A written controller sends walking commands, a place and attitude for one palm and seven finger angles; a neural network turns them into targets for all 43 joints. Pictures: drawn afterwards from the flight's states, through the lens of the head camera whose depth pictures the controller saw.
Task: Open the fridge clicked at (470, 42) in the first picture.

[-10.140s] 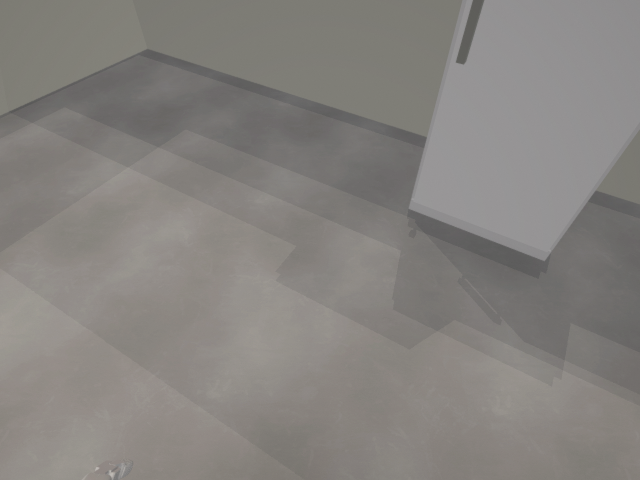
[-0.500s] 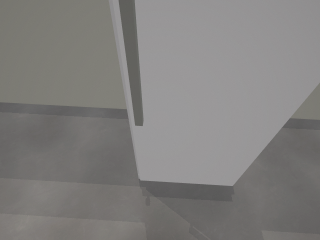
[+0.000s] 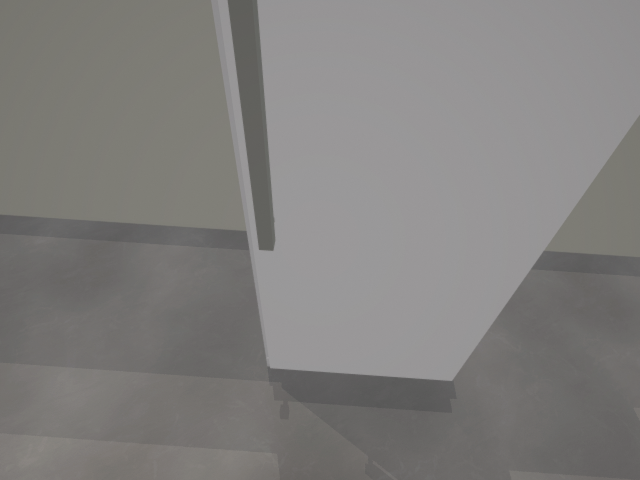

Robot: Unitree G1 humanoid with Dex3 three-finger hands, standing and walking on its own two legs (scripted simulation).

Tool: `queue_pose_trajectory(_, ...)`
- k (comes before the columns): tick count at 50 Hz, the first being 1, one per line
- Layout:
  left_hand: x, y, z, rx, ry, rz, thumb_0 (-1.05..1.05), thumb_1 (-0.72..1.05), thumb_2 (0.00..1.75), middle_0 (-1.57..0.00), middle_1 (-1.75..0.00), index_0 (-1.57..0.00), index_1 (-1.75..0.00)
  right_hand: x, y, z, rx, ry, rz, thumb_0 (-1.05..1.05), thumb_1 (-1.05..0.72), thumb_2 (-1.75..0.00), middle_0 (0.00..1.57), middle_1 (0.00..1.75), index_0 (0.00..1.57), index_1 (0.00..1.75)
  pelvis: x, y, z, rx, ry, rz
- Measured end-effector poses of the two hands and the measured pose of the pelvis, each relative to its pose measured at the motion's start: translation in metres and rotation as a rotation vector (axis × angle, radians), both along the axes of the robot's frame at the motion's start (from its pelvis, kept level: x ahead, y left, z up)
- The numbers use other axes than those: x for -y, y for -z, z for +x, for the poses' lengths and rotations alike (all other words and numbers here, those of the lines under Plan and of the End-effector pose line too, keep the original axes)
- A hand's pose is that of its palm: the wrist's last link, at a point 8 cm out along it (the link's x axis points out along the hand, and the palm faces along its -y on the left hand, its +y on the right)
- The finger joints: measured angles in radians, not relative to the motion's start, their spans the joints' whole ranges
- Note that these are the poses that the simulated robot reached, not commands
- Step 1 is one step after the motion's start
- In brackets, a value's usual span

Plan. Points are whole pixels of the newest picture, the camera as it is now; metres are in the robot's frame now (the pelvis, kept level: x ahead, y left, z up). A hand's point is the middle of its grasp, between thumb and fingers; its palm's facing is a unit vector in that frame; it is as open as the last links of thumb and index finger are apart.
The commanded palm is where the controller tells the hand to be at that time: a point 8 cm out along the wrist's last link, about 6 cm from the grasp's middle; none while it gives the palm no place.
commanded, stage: come to a stop and stand still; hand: left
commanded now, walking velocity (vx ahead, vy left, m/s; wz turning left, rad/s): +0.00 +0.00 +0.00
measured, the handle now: (258, 122) +0.52 +0.12 +0.19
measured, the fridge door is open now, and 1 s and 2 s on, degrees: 0 0 0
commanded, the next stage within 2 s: look again from close up in 0.06 s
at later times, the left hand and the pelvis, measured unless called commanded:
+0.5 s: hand out of the picture +0.04 +0.18 -0.18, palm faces +0.01 -0.98 -0.21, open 7.3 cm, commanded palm none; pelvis +0.03 +0.01 -0.01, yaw -1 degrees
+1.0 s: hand out of the picture +0.03 +0.20 -0.18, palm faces -0.02 -0.98 -0.19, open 7.4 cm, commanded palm none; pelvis +0.03 +0.02 +0.00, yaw -2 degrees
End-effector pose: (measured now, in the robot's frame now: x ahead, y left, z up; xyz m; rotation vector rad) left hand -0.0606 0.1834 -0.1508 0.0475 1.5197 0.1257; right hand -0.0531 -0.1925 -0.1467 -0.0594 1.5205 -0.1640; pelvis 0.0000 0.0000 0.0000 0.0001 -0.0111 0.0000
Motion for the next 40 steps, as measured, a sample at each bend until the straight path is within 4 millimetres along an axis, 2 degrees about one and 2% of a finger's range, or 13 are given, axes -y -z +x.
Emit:
queue_pose_trajectory(6,0.005,0.0,-0.006,-0.019,-0.008,0.0,0.0,0.91,0.9,-0.2,-0.3,-0.2,-0.3,0.0,0.001,0.01,0.023,-0.004,0.006,0.0,-0.91,-0.9,0.2,0.3,0.2,0.3,0.004,0.0,0.003,0.001,0.003,0.0)
queue_pose_trajectory(11,-0.001,0.001,0.004,0.009,0.022,0.015,0.0,0.91,0.9,-0.2,-0.3,-0.2,-0.3,0.005,0.009,0.029,0.069,-0.042,0.004,0.01,-0.92,-0.9,0.2,0.3,0.2,0.3,-0.001,0.007,0.004,-0.008,-0.011,-0.036)
queue_pose_trajectory(14,-0.012,0.001,0.02,0.039,0.029,0.041,0.0,0.91,0.9,-0.2,-0.3,-0.2,-0.3,0.007,0.013,0.039,0.099,-0.046,-0.004,0.01,-0.92,-0.9,0.2,0.3,0.2,0.3,-0.006,0.009,0.009,-0.008,-0.012,-0.032)
queue_pose_trajectory(20,-0.036,0.0,0.065,0.131,0.05,0.09,0.0,0.91,0.9,-0.2,-0.3,-0.2,-0.3,0.009,0.013,0.059,0.131,-0.055,-0.023,0.02,-0.93,-0.9,0.2,0.3,0.2,0.3,-0.011,0.01,0.021,-0.008,0.002,-0.011)
queue_pose_trajectory(24,-0.045,-0.001,0.092,0.184,0.067,0.103,0.0,0.91,0.9,-0.2,-0.3,-0.2,-0.3,0.014,0.009,0.071,0.151,-0.059,-0.044,0.02,-0.94,-0.9,0.2,0.3,0.2,0.3,-0.012,0.009,0.027,-0.008,0.01,-0.004)
queue_pose_trajectory(28,-0.051,0.0,0.108,0.209,0.083,0.105,0.01,0.91,0.9,-0.2,-0.3,-0.2,-0.3,0.018,0.003,0.085,0.175,-0.062,-0.066,0.02,-0.93,-0.9,0.2,0.3,0.2,0.3,-0.013,0.008,0.031,-0.007,0.017,-0.001)
queue_pose_trajectory(33,-0.054,0.002,0.116,0.21,0.094,0.093,0.0,0.91,0.9,-0.2,-0.3,-0.2,-0.3,0.021,-0.003,0.1,0.201,-0.072,-0.087,0.01,-0.92,-0.9,0.2,0.3,0.2,0.3,-0.015,0.007,0.034,-0.007,0.022,-0.001)
queue_pose_trajectory(40,-0.056,0.004,0.108,0.174,0.097,0.077,0.0,0.91,0.9,-0.2,-0.3,-0.2,-0.3,0.02,-0.008,0.115,0.223,-0.086,-0.098,0.0,-0.91,-0.9,0.2,0.3,0.2,0.3,-0.018,0.005,0.035,-0.007,0.026,-0.003)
